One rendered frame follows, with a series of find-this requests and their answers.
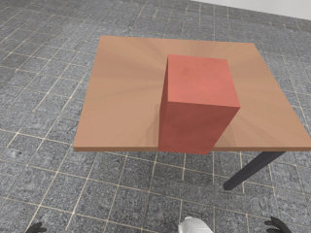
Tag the carton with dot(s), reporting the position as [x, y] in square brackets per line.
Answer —
[198, 102]

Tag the right robot thigh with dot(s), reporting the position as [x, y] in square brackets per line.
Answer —
[193, 225]

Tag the table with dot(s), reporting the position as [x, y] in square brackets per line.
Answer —
[122, 104]

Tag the left robot hand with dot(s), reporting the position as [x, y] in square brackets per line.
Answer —
[36, 228]

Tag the right robot hand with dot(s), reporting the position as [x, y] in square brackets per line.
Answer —
[283, 228]

